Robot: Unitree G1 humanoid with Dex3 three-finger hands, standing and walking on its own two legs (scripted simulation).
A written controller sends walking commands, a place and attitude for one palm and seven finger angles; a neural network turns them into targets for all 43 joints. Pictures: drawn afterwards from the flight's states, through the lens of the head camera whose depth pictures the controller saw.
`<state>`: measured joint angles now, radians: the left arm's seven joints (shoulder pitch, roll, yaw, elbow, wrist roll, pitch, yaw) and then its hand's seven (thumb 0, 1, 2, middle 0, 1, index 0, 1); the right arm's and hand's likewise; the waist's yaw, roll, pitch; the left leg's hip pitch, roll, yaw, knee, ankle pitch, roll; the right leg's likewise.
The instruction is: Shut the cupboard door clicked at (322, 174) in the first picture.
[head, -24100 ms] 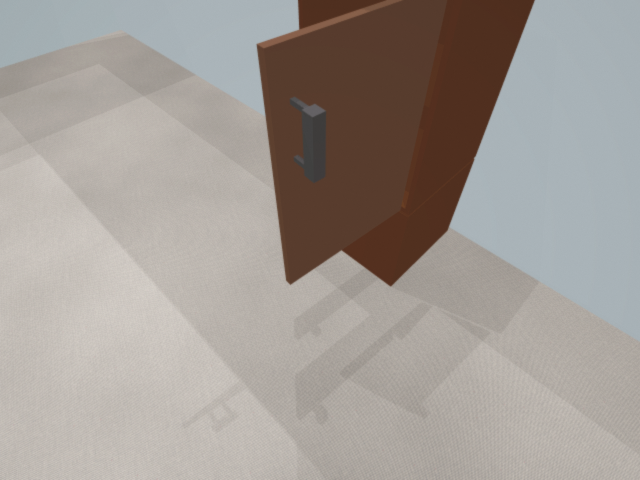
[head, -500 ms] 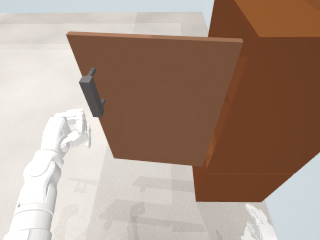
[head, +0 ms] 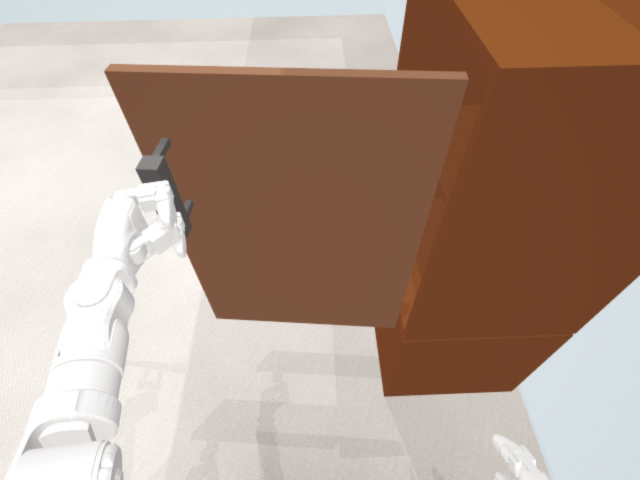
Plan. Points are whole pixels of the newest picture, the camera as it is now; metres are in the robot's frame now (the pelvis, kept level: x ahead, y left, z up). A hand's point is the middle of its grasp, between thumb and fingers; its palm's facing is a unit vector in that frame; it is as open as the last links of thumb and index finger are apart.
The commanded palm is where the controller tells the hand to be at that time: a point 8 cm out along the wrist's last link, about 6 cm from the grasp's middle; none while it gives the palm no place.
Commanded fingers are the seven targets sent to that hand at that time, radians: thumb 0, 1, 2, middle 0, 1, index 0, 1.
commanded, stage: bring the fist close to the handle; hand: left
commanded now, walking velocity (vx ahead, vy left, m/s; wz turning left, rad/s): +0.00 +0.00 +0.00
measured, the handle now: (172, 189) +0.47 +0.23 +0.10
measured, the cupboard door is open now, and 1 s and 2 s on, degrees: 84 74 63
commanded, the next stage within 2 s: push the door shut along its arc in 0.26 s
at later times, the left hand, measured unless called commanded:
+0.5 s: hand (176, 233) +0.38 +0.19 +0.11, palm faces -0.02 -1.00 -0.03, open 3.1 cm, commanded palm +0.37 +0.25 +0.11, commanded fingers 0.00 0.90 0.90 -1.30 -1.50 -1.30 -1.50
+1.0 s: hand (195, 193) +0.45 +0.18 +0.11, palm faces -0.16 -0.99 -0.03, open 3.1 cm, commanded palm +0.44 +0.23 +0.11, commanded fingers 0.00 0.90 0.90 -1.30 -1.50 -1.30 -1.50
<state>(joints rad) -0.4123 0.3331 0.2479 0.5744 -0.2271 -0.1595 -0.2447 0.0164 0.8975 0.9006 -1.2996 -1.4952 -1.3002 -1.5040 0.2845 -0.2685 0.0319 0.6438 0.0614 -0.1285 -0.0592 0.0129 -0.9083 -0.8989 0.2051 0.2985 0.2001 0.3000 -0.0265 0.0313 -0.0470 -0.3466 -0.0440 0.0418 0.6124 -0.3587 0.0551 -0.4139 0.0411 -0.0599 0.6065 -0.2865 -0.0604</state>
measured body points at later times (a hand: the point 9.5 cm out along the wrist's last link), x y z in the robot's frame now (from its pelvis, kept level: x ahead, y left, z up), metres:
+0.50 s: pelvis -0.01 +0.01 +0.00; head +0.02 +0.00 +0.45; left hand +0.38 +0.25 +0.12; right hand +0.13 -0.25 -0.10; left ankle -0.03 +0.08 -0.73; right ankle +0.01 -0.08 -0.73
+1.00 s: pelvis -0.01 +0.01 -0.01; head +0.06 +0.01 +0.44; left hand +0.45 +0.24 +0.12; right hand +0.03 -0.26 -0.12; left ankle -0.03 +0.08 -0.73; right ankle +0.01 -0.08 -0.73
